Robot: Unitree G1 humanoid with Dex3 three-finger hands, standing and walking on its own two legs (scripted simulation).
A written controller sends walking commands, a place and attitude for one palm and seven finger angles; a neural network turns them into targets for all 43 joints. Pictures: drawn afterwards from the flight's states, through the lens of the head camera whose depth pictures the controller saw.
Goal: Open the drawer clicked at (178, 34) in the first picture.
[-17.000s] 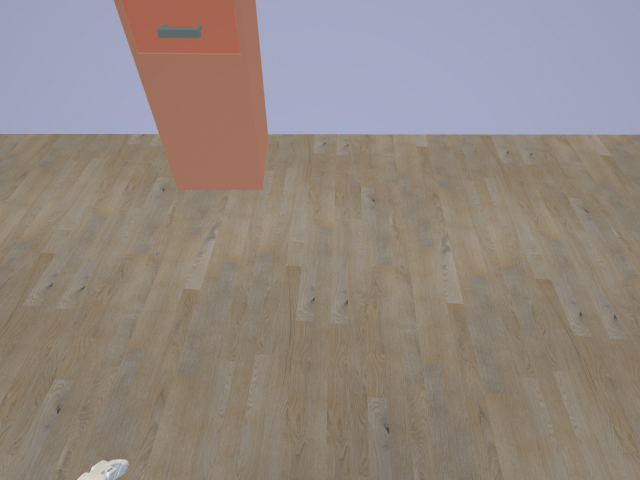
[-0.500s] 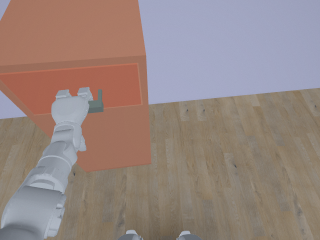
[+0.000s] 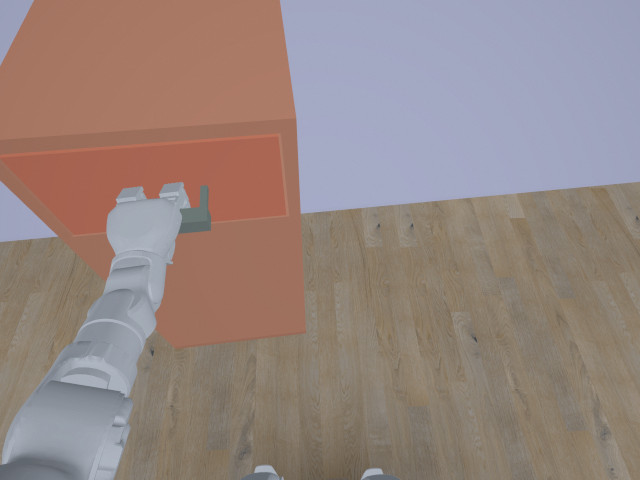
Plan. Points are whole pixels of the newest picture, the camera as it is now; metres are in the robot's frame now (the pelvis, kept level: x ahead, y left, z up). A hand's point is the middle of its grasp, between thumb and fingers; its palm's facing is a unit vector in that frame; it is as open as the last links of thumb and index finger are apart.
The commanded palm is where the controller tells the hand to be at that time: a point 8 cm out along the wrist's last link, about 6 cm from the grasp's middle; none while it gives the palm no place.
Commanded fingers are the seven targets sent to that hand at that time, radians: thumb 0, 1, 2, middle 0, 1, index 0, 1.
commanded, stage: close the thumb around the handle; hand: left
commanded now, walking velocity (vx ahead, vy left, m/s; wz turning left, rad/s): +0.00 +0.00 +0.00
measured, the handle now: (163, 209) +0.48 +0.22 +0.00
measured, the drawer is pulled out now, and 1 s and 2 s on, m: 0.00 0.08 0.21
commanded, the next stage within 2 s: pull the drawer open in 0.18 s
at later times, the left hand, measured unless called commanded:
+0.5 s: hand (160, 259) +0.41 +0.22 -0.02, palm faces -0.04 -0.06 -1.00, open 5.7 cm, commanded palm +0.37 +0.22 +0.04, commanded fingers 0.00 0.90 0.90 -0.40 -1.35 -0.40 -1.35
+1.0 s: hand (156, 299) +0.35 +0.21 -0.02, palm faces -0.04 -0.07 -1.00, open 5.7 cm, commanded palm +0.31 +0.22 +0.04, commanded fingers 0.00 0.90 0.90 -0.40 -1.35 -0.40 -1.35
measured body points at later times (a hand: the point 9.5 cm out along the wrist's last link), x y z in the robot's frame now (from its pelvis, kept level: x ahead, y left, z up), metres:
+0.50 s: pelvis +0.00 +0.00 +0.01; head +0.08 +0.00 +0.45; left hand +0.41 +0.22 +0.04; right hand +0.05 -0.26 -0.13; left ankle -0.01 +0.09 -0.69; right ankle -0.03 -0.11 -0.69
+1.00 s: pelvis +0.00 +0.00 +0.01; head +0.06 -0.01 +0.46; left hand +0.35 +0.21 +0.04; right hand +0.12 -0.26 -0.12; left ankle -0.01 +0.09 -0.69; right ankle -0.03 -0.11 -0.69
